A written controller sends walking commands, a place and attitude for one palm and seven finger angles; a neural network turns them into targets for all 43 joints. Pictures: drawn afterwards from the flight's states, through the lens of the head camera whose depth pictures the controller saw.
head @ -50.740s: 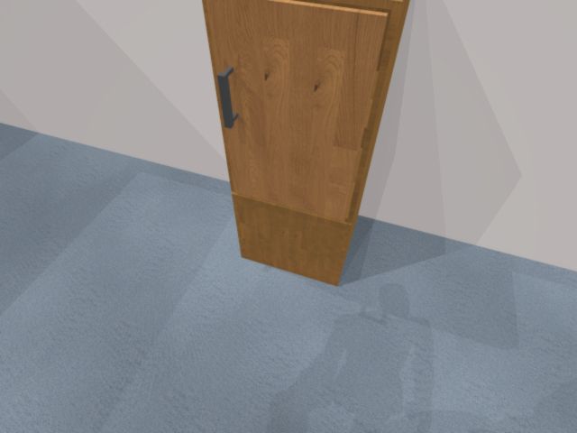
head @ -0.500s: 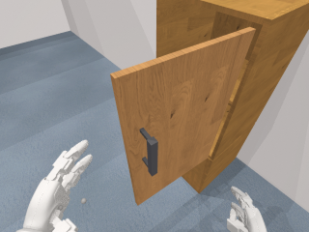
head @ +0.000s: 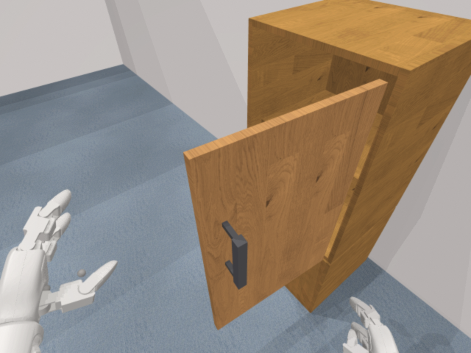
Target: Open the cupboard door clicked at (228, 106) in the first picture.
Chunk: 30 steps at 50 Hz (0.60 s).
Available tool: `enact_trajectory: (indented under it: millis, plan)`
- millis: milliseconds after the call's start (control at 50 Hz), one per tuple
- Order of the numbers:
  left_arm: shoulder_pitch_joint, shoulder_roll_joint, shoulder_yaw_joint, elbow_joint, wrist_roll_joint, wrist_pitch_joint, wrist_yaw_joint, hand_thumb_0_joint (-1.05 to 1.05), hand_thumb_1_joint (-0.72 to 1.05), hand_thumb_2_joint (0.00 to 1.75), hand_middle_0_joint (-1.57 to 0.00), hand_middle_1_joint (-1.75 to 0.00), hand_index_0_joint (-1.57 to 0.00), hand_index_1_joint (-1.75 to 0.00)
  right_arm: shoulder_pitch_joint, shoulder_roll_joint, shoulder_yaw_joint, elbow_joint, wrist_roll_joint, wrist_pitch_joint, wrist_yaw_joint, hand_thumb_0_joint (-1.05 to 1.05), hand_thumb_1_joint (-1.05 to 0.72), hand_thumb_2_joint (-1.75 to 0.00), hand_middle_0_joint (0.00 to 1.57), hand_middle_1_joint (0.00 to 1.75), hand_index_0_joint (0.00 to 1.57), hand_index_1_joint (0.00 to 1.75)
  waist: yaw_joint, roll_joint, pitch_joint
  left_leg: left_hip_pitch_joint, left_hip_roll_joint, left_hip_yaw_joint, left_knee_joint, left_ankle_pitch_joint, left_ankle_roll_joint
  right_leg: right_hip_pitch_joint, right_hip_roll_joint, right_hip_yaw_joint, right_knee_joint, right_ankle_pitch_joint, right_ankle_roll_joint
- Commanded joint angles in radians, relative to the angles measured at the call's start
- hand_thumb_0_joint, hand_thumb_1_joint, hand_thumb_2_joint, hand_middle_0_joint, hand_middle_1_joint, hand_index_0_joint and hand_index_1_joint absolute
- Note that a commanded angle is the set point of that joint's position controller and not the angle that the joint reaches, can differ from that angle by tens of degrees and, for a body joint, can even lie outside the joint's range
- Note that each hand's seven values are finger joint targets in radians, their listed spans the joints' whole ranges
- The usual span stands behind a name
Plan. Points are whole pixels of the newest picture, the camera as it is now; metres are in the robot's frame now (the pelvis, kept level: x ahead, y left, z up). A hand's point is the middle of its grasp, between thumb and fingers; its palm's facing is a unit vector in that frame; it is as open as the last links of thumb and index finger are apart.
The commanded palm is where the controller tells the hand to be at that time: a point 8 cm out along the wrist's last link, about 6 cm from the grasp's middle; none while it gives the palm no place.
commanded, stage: draw the hand back to the body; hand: left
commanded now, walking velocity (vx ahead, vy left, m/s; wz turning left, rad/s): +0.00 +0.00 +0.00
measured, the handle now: (234, 256) +0.28 +0.04 +0.03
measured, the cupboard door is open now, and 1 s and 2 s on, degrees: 84 84 84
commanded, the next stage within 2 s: step back with the hand held close in 0.58 s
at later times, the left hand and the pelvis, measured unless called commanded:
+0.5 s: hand (65, 252) +0.18 +0.24 +0.17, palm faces +0.43 -0.82 -0.38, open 7.5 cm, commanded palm +0.14 +0.29 +0.18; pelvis +0.00 -0.01 +0.01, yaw -1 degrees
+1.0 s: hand (71, 254) +0.19 +0.24 +0.16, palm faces +0.34 -0.82 -0.47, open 7.4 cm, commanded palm +0.13 +0.29 +0.19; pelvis -0.02 -0.01 +0.01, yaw -3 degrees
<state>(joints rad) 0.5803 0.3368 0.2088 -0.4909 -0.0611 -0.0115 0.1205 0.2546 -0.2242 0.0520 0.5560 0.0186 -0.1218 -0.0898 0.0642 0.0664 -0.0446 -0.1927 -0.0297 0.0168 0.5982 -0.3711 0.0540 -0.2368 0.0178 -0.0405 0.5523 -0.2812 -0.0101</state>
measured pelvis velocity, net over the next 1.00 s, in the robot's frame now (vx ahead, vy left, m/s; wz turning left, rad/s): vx -0.02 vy -0.01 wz -0.05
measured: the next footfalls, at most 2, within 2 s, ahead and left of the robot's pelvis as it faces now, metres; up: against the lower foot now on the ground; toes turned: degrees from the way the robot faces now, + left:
none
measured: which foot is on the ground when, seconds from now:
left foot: down 0.00-1.00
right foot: down 0.00-1.00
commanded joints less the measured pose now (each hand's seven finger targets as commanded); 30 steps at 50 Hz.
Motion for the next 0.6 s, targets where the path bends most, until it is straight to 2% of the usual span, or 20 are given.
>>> enact_trajectory:
  millis: [0,40,80,140,180,220,240,260,320,340,400,440,500,540,580]
  plan:
    - [-0.108,0.163,0.158,-0.199,0.002,-0.076,0.016,0.0,0.58,0.76,-0.19,-0.3,-0.19,-0.3,-0.143,-0.107,-0.049,-0.151,-0.001,-0.065,0.001,0.0,-0.9,-0.9,0.2,0.3,0.2,0.3,0.0,-0.009,-0.015,-0.046,0.06,-0.064,-0.175,0.303,-0.046,0.108,-0.015,0.028,-0.098,0.173,-0.022]
    - [-0.127,0.18,0.185,-0.189,0.0,-0.078,0.017,0.0,0.65,0.8,-0.19,-0.3,-0.19,-0.3,-0.155,-0.109,-0.052,-0.14,-0.003,-0.066,0.004,0.0,-0.9,-0.9,0.2,0.3,0.2,0.3,0.005,0.009,-0.013,-0.037,0.06,-0.057,-0.185,0.319,-0.046,0.127,-0.016,0.032,-0.114,0.192,-0.024]
    - [-0.148,0.182,0.199,-0.191,-0.004,-0.083,0.016,0.0,0.73,0.82,-0.19,-0.3,-0.19,-0.3,-0.155,-0.109,-0.054,-0.131,-0.003,-0.065,0.008,0.0,-0.9,-0.9,0.2,0.3,0.2,0.3,0.002,0.004,-0.022,-0.015,0.061,-0.052,-0.194,0.336,-0.047,0.135,-0.015,0.035,-0.122,0.206,-0.022]
    - [-0.175,0.216,0.25,-0.168,-0.009,-0.087,0.02,0.0,0.83,0.87,-0.2,-0.3,-0.2,-0.3,-0.165,-0.111,-0.058,-0.117,-0.004,-0.063,0.009,0.0,-0.9,-0.9,0.2,0.3,0.2,0.3,0.007,-0.01,-0.018,-0.009,0.057,-0.043,-0.204,0.335,-0.042,0.156,-0.015,0.04,-0.143,0.222,-0.025]
    - [-0.202,0.215,0.259,-0.159,-0.011,-0.09,0.019,0.0,0.9,0.9,-0.2,-0.3,-0.2,-0.3,-0.169,-0.11,-0.058,-0.111,-0.003,-0.058,0.013,0.0,-0.9,-0.9,0.2,0.3,0.2,0.3,0.005,0.014,-0.008,0.0,0.057,-0.043,-0.214,0.348,-0.043,0.158,-0.016,0.042,-0.148,0.226,-0.023]
    - [-0.172,0.17,0.221,-0.123,-0.011,-0.089,0.011,0.0,0.9,0.9,-0.2,-0.3,-0.2,-0.3,-0.168,-0.11,-0.061,-0.104,-0.002,-0.056,0.02,0.0,-0.9,-0.9,0.2,0.3,0.2,0.3,0.001,-0.008,0.004,0.013,0.06,-0.041,-0.219,0.357,-0.041,0.149,-0.015,0.036,-0.155,0.225,-0.019]
    - [-0.166,0.163,0.212,-0.122,-0.011,-0.089,0.008,0.0,0.9,0.9,-0.2,-0.3,-0.2,-0.3,-0.176,-0.114,-0.064,-0.105,-0.002,-0.056,0.021,0.0,-0.9,-0.9,0.2,0.3,0.2,0.3,0.004,0.016,0.001,0.02,0.061,-0.037,-0.22,0.371,-0.04,0.156,-0.018,0.037,-0.159,0.231,-0.02]
    - [-0.171,0.158,0.202,-0.128,-0.011,-0.09,0.006,0.0,0.9,0.9,-0.2,-0.3,-0.2,-0.3,-0.175,-0.116,-0.063,-0.105,-0.004,-0.054,0.025,0.0,-0.9,-0.9,0.2,0.3,0.2,0.3,0.001,0.013,0.004,0.02,0.061,-0.04,-0.224,0.37,-0.041,0.157,-0.018,0.036,-0.16,0.23,-0.018]
    - [-0.177,0.185,0.223,-0.142,-0.01,-0.092,0.008,0.0,0.9,0.9,-0.2,-0.3,-0.2,-0.3,-0.181,-0.116,-0.068,-0.108,-0.005,-0.05,0.026,0.0,-0.9,-0.9,0.2,0.3,0.2,0.3,0.005,-0.022,-0.011,0.02,0.058,-0.036,-0.232,0.336,-0.034,0.17,-0.015,0.039,-0.167,0.222,-0.017]
    - [-0.185,0.203,0.238,-0.146,-0.008,-0.096,0.01,0.0,0.9,0.9,-0.2,-0.3,-0.2,-0.3,-0.184,-0.119,-0.069,-0.105,-0.005,-0.052,0.023,0.0,-0.9,-0.9,0.2,0.3,0.2,0.3,0.008,-0.021,-0.014,0.021,0.057,-0.036,-0.231,0.32,-0.034,0.176,-0.015,0.04,-0.172,0.212,-0.018]
    - [-0.189,0.206,0.244,-0.172,-0.009,-0.1,0.012,0.0,0.9,0.9,-0.2,-0.3,-0.2,-0.3,-0.185,-0.111,-0.066,-0.104,-0.006,-0.056,0.022,0.0,-0.9,-0.9,0.2,0.3,0.2,0.3,0.008,0.009,-0.03,0.029,0.051,-0.031,-0.232,0.32,-0.032,0.185,-0.018,0.047,-0.174,0.223,-0.02]
    - [-0.192,0.22,0.258,-0.175,-0.007,-0.103,0.015,0.0,0.9,0.9,-0.2,-0.3,-0.2,-0.3,-0.188,-0.112,-0.068,-0.098,-0.007,-0.063,0.019,0.0,-0.9,-0.9,0.2,0.3,0.2,0.3,0.009,0.004,-0.026,0.034,0.051,-0.03,-0.228,0.331,-0.032,0.187,-0.018,0.049,-0.179,0.235,-0.021]
    - [-0.194,0.197,0.239,-0.159,-0.008,-0.102,0.014,0.0,0.9,0.9,-0.2,-0.3,-0.2,-0.3,-0.188,-0.107,-0.064,-0.093,-0.005,-0.065,0.022,0.0,-0.9,-0.9,0.2,0.3,0.2,0.3,0.005,0.025,-0.003,0.036,0.049,-0.029,-0.233,0.32,-0.032,0.174,-0.018,0.052,-0.187,0.221,-0.02]
    - [-0.186,0.197,0.239,-0.141,-0.005,-0.104,0.013,0.0,0.9,0.9,-0.2,-0.3,-0.2,-0.3,-0.189,-0.11,-0.068,-0.088,-0.005,-0.068,0.022,0.0,-0.9,-0.9,0.2,0.3,0.2,0.3,0.006,-0.008,0.007,0.036,0.052,-0.031,-0.234,0.316,-0.032,0.171,-0.015,0.051,-0.192,0.213,-0.021]
    - [-0.186,0.187,0.23,-0.135,-0.008,-0.104,0.012,0.0,0.9,0.9,-0.2,-0.3,-0.2,-0.3,-0.19,-0.107,-0.067,-0.087,-0.004,-0.067,0.023,0.0,-0.9,-0.9,0.2,0.3,0.2,0.3,0.003,0.002,0.017,0.037,0.051,-0.027,-0.239,0.289,-0.029,0.161,-0.017,0.054,-0.196,0.194,-0.018]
